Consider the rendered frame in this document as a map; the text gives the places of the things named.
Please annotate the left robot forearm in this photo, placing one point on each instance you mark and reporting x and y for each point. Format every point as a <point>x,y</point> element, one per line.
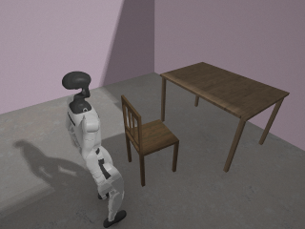
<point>75,138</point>

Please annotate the robot left hand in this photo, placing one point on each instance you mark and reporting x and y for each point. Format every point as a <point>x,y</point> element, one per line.
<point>79,150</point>

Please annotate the right robot thigh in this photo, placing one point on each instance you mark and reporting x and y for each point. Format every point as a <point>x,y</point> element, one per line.
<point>113,176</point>

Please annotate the robot right upper arm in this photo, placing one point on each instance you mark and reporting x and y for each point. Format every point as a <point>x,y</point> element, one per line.
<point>90,126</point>

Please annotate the table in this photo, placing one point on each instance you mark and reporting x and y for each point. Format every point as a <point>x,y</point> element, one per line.
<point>238,95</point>

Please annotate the robot left upper arm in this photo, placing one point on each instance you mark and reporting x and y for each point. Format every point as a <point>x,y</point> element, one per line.
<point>68,120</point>

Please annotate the chair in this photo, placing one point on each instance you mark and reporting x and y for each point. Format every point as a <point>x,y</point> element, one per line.
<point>146,138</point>

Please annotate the right robot shin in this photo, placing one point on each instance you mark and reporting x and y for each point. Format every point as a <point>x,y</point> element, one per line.
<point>114,204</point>

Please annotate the robot right hand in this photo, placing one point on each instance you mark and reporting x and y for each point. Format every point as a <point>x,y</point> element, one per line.
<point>104,189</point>

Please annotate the right robot forearm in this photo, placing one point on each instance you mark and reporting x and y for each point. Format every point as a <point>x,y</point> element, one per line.
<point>92,164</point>

